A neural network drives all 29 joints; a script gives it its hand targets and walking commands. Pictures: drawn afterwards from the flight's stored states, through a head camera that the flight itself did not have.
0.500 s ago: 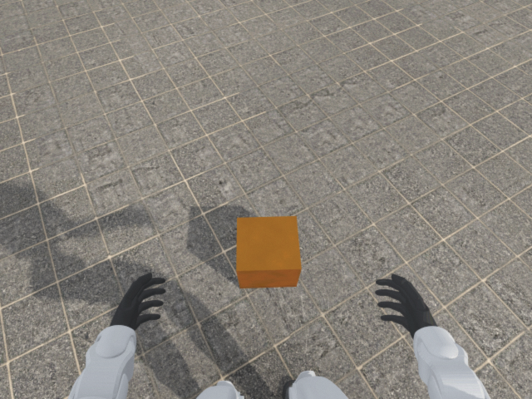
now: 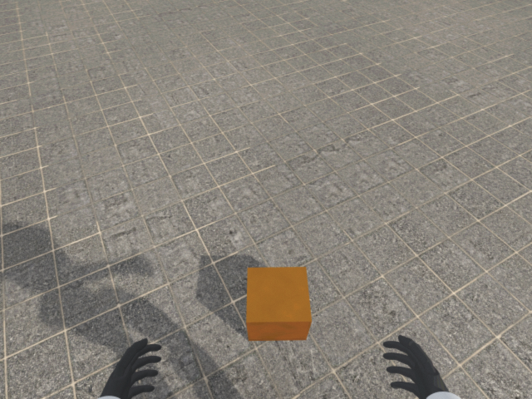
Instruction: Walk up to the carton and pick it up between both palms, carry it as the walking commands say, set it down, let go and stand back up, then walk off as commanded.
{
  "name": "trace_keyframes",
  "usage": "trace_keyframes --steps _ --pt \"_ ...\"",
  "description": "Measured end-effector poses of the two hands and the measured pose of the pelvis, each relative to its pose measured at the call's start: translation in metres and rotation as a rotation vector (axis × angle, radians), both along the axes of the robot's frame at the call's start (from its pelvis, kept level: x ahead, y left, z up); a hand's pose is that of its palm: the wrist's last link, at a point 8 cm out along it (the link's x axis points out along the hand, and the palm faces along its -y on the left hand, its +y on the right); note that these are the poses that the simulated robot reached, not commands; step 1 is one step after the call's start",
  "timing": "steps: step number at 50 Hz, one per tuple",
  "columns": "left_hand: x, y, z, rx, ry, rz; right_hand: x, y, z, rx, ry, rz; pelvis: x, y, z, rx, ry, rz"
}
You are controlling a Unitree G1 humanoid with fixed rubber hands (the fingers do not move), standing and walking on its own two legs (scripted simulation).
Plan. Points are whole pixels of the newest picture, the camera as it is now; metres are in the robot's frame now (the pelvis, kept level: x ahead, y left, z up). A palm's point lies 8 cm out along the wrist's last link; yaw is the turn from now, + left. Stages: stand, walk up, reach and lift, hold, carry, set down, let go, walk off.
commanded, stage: let go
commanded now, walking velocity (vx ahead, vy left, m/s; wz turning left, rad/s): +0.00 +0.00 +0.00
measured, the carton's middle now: (277, 304) +0.54 -0.04 -0.67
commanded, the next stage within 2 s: stand in 0.10 s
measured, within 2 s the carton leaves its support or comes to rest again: neither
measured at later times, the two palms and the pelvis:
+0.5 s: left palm out of the picture +0.11 +0.29 -0.09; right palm out of the picture +0.08 -0.28 -0.09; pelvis +0.01 +0.01 +0.00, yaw -1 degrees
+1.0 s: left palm out of the picture -0.01 +0.28 -0.11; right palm out of the picture -0.03 -0.28 -0.12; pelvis -0.05 +0.00 +0.00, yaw +0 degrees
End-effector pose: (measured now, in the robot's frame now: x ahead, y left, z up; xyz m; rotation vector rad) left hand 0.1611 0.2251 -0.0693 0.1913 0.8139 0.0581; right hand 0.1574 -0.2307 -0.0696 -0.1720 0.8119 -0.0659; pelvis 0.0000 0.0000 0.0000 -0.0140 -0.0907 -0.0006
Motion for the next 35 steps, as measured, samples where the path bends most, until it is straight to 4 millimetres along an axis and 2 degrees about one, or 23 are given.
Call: trace_keyframes --steps 7,13,18,23,30,35 --pt "0.007 0.006 0.000 0.001 -0.029 0.031 0.013 -0.001 0.002 -0.035 0.009 -0.016 0.012 0.004 0.000 -0.004 0.017 -0.013" --pt "-0.007 0.030 -0.015 0.076 0.027 0.053 0.001 -0.016 -0.007 -0.094 0.021 -0.053 0.022 0.005 -0.001 -0.007 0.058 -0.002" --pt "-0.025 0.051 -0.019 0.113 0.038 0.093 -0.025 -0.033 -0.011 -0.139 0.023 -0.098 0.023 0.008 -0.002 -0.004 0.046 -0.003" --pt "-0.045 0.063 -0.017 0.143 0.046 0.101 -0.059 -0.045 -0.018 -0.158 0.047 -0.146 0.015 0.011 -0.001 -0.001 0.032 -0.011" --pt "-0.076 0.065 -0.019 0.151 0.081 0.098 -0.106 -0.046 -0.031 -0.147 0.120 -0.156 -0.004 0.012 0.000 0.001 0.018 -0.012" --pt "-0.098 0.063 -0.024 0.137 0.107 0.102 -0.133 -0.042 -0.037 -0.139 0.166 -0.142 -0.019 0.010 0.001 0.004 0.012 -0.010"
